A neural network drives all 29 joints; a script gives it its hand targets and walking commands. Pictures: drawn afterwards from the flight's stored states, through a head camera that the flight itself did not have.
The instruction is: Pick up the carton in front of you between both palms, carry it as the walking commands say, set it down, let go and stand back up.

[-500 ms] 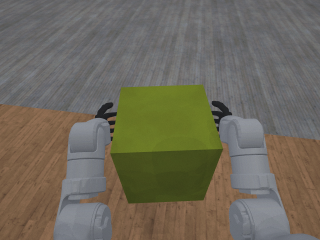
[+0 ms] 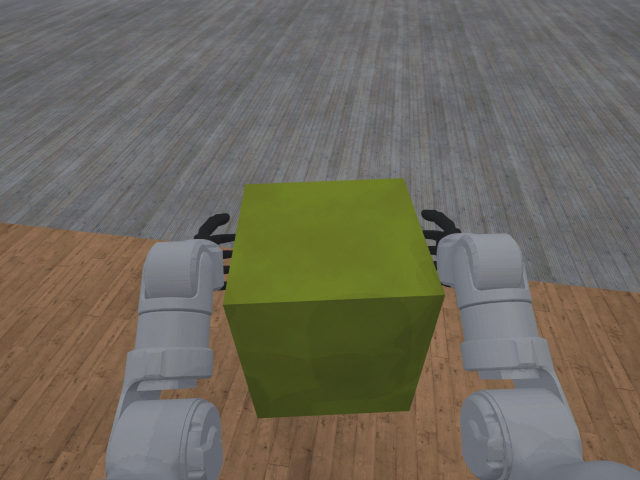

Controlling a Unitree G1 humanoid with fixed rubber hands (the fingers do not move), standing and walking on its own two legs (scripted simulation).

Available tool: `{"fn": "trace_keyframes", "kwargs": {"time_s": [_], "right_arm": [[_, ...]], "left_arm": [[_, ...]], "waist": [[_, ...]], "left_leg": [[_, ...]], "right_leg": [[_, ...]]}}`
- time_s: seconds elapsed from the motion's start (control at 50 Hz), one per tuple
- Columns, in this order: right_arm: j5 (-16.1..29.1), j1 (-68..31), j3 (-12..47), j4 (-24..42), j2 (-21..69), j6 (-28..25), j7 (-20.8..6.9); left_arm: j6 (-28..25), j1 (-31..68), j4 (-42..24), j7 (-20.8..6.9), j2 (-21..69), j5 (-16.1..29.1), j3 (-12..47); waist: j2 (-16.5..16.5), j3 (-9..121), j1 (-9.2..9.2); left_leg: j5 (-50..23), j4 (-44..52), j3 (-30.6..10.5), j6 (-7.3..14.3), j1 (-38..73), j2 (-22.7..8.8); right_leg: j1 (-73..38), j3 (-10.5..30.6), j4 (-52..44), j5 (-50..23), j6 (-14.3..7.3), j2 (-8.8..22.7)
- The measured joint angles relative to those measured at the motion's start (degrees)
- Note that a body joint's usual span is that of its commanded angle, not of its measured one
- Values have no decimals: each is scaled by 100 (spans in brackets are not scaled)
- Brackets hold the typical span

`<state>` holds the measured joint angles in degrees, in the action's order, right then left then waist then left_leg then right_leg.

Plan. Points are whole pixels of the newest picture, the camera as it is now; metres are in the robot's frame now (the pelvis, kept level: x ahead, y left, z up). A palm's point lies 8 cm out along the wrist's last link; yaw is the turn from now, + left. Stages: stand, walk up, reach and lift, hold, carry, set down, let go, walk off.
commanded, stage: carry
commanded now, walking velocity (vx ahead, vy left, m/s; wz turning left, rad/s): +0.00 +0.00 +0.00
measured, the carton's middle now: (329, 300) +0.34 +0.00 +0.06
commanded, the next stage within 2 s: none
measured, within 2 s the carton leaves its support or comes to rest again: neither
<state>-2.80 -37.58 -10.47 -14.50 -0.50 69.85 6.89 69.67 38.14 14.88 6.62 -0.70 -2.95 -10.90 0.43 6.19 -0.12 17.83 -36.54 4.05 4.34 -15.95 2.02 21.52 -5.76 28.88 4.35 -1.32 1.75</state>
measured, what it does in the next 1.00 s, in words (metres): stands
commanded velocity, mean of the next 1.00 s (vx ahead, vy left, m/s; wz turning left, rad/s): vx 0.08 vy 0.00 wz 0.00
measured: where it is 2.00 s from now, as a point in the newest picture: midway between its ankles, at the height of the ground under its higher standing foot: (335, 429)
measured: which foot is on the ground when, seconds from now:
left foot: down 0.00-1.00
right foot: down 0.00-1.00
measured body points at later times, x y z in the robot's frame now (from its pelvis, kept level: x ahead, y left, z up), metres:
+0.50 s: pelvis +0.00 +0.00 +0.00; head -0.02 +0.01 +0.45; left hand +0.36 +0.16 +0.12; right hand +0.35 -0.15 +0.12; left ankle -0.03 +0.08 -0.72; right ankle +0.07 -0.11 -0.73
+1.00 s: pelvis +0.01 +0.00 +0.00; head -0.02 +0.00 +0.45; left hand +0.36 +0.16 +0.12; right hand +0.36 -0.15 +0.12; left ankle -0.03 +0.08 -0.72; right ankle +0.06 -0.11 -0.73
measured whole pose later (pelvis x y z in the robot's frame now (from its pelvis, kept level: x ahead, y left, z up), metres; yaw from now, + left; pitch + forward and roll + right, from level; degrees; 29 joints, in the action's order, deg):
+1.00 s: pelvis +0.01 +0.00 +0.00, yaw +0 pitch +2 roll +0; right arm -3.6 -37.1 -10.3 -13.2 0.5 70.2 7.1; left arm 70.3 36.8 12.6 6.8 -0.5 -2.9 -11.7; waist -0.5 6.8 -0.7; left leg 19.1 -37.4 4.6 5.1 -16.4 1.5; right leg 23.4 -6.3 33.8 14.0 -1.7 2.2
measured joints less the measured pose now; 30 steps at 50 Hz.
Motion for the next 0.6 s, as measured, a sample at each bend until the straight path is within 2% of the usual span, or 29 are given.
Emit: {"fn": "trace_keyframes", "kwargs": {"time_s": [0.6], "right_arm": [[-25, -14, -44, 228, 35, 24, 11]], "left_arm": [[41, -9, -271, 16, 48, -39, -59]], "waist": [[-18, -158, -25]], "left_leg": [[26, -118, 34, 39, -111, 0]], "right_leg": [[86, -29, 80, 5, 31, 53]]}}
